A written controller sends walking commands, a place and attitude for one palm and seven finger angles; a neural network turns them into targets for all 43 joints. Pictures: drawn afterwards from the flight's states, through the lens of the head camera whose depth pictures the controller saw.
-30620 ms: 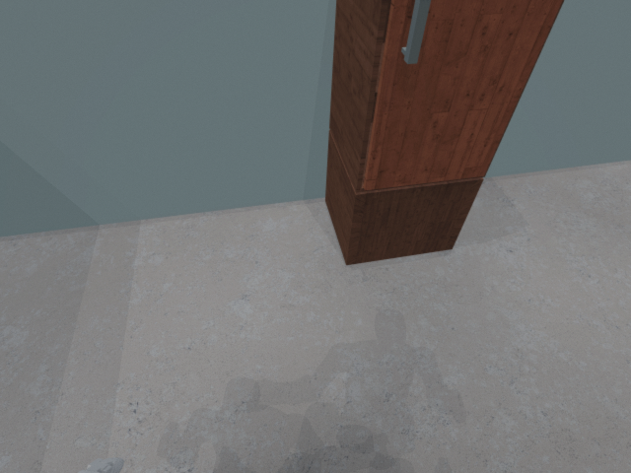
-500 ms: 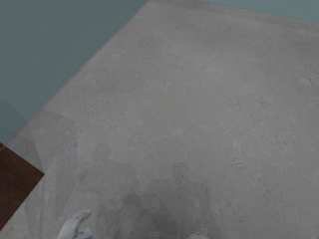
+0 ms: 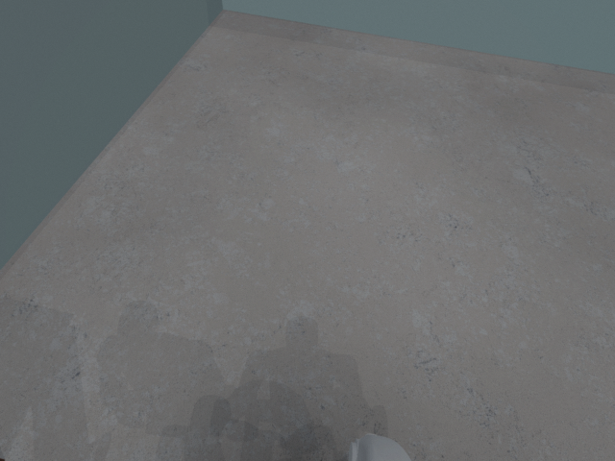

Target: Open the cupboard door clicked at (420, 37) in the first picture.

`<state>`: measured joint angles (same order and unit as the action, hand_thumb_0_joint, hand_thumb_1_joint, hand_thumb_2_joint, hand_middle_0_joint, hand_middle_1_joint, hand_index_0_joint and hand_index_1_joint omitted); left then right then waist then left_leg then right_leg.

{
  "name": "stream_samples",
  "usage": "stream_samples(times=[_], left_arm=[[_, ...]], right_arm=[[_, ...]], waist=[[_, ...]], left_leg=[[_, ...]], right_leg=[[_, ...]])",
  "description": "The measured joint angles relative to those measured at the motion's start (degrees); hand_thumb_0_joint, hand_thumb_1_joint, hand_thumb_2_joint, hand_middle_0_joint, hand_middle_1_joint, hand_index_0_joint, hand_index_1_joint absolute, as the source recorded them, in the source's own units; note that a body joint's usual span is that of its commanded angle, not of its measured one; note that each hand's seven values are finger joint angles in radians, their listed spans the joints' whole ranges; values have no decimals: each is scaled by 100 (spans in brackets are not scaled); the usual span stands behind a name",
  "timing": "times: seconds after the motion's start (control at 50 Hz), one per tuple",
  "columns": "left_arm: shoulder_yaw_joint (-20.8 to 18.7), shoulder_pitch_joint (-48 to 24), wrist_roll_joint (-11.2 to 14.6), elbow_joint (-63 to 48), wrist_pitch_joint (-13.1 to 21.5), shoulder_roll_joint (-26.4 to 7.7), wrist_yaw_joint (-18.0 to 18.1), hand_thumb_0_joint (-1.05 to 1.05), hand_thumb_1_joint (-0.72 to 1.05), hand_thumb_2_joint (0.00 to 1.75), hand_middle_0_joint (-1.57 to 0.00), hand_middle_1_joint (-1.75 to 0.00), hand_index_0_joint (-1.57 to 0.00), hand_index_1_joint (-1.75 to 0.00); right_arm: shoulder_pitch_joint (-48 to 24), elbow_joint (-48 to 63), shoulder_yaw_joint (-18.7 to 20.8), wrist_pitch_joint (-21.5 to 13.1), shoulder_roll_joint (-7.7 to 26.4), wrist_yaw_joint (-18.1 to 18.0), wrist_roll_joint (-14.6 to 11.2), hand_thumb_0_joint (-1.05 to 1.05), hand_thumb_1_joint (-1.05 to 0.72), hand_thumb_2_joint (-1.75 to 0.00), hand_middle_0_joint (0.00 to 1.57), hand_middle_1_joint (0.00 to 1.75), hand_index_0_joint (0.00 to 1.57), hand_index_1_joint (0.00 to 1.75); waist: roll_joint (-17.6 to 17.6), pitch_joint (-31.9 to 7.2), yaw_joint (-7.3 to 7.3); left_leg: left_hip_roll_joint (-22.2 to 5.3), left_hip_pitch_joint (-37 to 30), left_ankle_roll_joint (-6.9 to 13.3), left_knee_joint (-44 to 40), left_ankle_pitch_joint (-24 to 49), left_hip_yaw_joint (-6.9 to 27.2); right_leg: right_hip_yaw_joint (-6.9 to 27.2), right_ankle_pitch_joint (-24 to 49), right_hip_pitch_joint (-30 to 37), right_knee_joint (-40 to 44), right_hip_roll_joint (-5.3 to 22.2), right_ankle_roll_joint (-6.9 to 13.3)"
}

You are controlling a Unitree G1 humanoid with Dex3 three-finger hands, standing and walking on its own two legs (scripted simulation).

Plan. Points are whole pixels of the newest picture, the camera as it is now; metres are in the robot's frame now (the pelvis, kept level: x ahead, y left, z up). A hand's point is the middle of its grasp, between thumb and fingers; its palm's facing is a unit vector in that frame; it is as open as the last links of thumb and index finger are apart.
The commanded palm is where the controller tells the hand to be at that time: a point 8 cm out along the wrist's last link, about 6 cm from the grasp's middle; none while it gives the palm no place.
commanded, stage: walk to a spot facing it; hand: left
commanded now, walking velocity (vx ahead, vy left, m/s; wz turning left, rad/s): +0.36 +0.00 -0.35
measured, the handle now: out of the picture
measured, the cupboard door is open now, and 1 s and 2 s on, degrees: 39 39 39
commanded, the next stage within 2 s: turn to face it in 0.58 s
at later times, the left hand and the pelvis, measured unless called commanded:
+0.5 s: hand (255, 348) +0.30 +0.11 -0.17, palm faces -0.07 -0.97 -0.21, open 7.1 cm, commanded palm none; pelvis +0.25 -0.08 +0.00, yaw -6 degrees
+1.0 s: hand (275, 230) +0.56 +0.10 -0.17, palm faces +0.04 -0.97 -0.25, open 7.2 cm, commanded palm none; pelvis +0.47 -0.10 -0.01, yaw +2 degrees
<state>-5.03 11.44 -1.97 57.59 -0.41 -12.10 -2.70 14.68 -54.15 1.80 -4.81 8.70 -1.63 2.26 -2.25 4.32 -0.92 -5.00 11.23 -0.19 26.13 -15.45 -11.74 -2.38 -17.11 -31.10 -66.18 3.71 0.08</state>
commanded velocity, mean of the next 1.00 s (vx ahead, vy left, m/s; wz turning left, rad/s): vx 0.22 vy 0.00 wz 0.14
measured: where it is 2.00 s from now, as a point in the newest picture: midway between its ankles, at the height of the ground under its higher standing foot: (351, 337)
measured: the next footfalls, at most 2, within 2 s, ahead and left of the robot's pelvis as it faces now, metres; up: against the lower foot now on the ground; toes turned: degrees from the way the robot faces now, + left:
right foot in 0.22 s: +0.23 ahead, -0.15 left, +0.00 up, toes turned -12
left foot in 0.68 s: +0.50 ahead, +0.03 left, +0.00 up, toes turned +3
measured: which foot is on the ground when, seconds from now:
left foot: down 0.00-0.22, up 0.24-0.66, down 0.68-1.00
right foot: up 0.00-0.20, down 0.22-0.68, up 0.70-1.00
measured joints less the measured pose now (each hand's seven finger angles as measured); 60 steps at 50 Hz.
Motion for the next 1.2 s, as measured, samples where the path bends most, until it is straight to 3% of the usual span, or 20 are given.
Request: stream_samples(times=[0.1, 0.18, 0.22, 0.28, 0.32, 0.4, 0.52, 0.62, 0.66, 0.7, 0.76, 0.8, 0.92, 1.02, 1.08, 1.12, 1.16, 1.2], left_arm=[[46, -438, -3, -224, -1, 74, -35, 1, 92, 90, -20, -29, -19, -30], [76, -753, -6, -300, 48, 52, -47, 1, 92, 90, -20, -29, -19, -30], [98, -826, -11, -363, 199, -12, -38, 0, 91, 90, -20, -29, -19, -30], [100, -831, 79, -354, 376, 41, 96, 0, 91, 90, -20, -29, -19, -30], [135, -674, 103, -270, 351, 102, 178, 0, 91, 90, -20, -29, -19, -30], [94, -234, 122, -3, 376, 193, 301, -1, 94, 90, -20, -29, -20, -30], [150, 323, 93, 369, 478, 167, 255, -1, 95, 90, -20, -29, -20, -30], [234, 731, 87, 656, 479, 265, 260, 0, 93, 90, -20, -29, -20, -30], [251, 917, 101, 756, 452, 309, 269, 0, 93, 90, -20, -29, -20, -30], [270, 1031, 134, 825, 364, 365, 262, 0, 92, 90, -20, -29, -20, -30], [274, 853, 121, 828, 231, 348, 271, 0, 92, 90, -20, -29, -20, -30], [258, 593, 94, 706, 189, 339, 266, 1, 92, 90, -20, -29, -20, -30], [159, -105, 61, 191, 106, 190, 333, 2, 96, 90, -20, -29, -20, -30], [97, -401, 82, -187, 138, 2, 295, 1, 95, 90, -20, -29, -20, -30], [128, -500, 55, -315, 215, 43, 343, 1, 94, 90, -20, -29, -20, -30], [164, -484, 57, -392, 205, 92, 389, 1, 93, 90, -20, -29, -20, -30], [199, -419, 56, -422, 187, 142, 408, 0, 92, 90, -20, -29, -20, -30], [233, -337, 49, -419, 178, 181, 404, 0, 92, 90, -20, -29, -20, -30]], right_arm=[[529, -352, 53, 124, 136, 63, 20, 0, -93, -90, 20, 30, 20, 30], [934, -599, 51, 237, 210, 98, 33, 1, -92, -90, 20, 30, 20, 30], [1159, -738, 31, 298, 189, 129, -16, 1, -91, -90, 20, 30, 20, 30], [936, -938, 49, 477, 202, 152, -121, 1, -91, -90, 20, 30, 20, 30], [694, -930, 87, 500, 199, 143, -114, 1, -91, -90, 20, 30, 20, 30], [257, -674, 116, 447, 115, 156, -77, 1, -91, -90, 20, 30, 20, 30], [-316, -432, 135, 384, 31, 232, -78, 1, -91, -90, 19, 30, 20, 30], [-775, -353, 111, 339, 52, 285, -103, 1, -91, -90, 19, 30, 20, 30], [-893, -303, 84, 255, 66, 263, -85, 1, -91, -90, 19, 30, 20, 30], [-957, -238, 74, 124, 82, 205, -29, 1, -91, -90, 20, 30, 20, 30], [-828, -199, 43, 64, 25, 105, -39, 0, -91, -90, 20, 30, 20, 30], [-628, -276, 28, 52, 1, 40, -54, 0, -91, -90, 20, 30, 20, 30], [-76, -598, 63, 305, 92, 3, -70, 0, -94, -90, 20, 30, 20, 30], [247, -681, 123, 604, 140, 85, -84, 0, -92, -90, 20, 30, 20, 30], [208, -673, 197, 741, 241, 128, -117, 1, -92, -90, 20, 30, 20, 30], [111, -633, 231, 805, 297, 148, -130, 1, -91, -90, 20, 30, 20, 30], [-26, -549, 245, 843, 348, 180, -131, 1, -91, -90, 20, 30, 20, 30], [-194, -432, 246, 852, 387, 215, -132, 1, -91, -90, 20, 30, 20, 30]], waist=[[167, 22, 180], [260, 90, 363], [228, 90, 383], [282, 270, 374], [299, 266, 398], [242, 61, 392], [226, -124, 188], [150, -61, -4], [85, -32, -26], [78, -18, -17], [-33, 3, -5], [-17, 7, 9], [198, -34, 146], [286, -91, 271], [375, -53, 320], [325, -34, 324], [259, -41, 329], [173, -35, 328]], left_leg=[[-77, -672, -166, -466, -181, -250], [-229, -1082, -422, -294, -648, -416], [-393, -957, -459, 535, -1049, -403], [-348, 155, -265, 3342, -1316, 418], [-312, 817, -214, 4130, -924, 648], [-351, 1611, -245, 3495, -358, 701], [-258, 1970, -230, 2131, 192, 673], [-27, 1718, -76, 1198, 290, 505], [128, 1402, 52, 724, 496, 376], [150, 1290, 366, 846, 611, 349], [254, 1088, 345, 1010, 132, 258], [345, 856, 240, 711, 168, 325], [423, 480, 177, 257, 165, 764], [461, 502, -54, 672, -248, 1157], [471, 996, -148, 2127, -1273, 1162], [450, 1366, -208, 3256, -1428, 1020], [366, 1588, -274, 3737, -1291, 883], [286, 1663, -318, 3627, -1136, 764]], right_leg=[[-213, 410, -144, 1781, 176, -3], [-420, 442, 206, 2733, 39, 140], [-478, 444, 604, 3165, -64, 350], [-513, 201, 736, 2736, -180, 452], [-534, 164, 1075, 3043, -276, 415], [-504, 310, 1743, 3962, -443, 450], [-452, 166, 2575, 4705, -590, 419], [-449, -355, 3191, 4710, -554, 267], [-432, -744, 3273, 4302, -458, 178], [-354, -1112, 2763, 2771, -367, 126], [-86, -1073, 1612, 275, -256, 64], [-84, -811, 1065, -120, -107, -58], [-14, -482, 609, 1737, 80, -307], [-128, 231, 1090, 3215, 17, -324], [-399, -51, 1206, 3057, 88, -32], [-566, -136, 1411, 3158, 193, 34], [-729, -123, 1633, 3367, 277, 17], [-892, -123, 1822, 3542, 357, 5]])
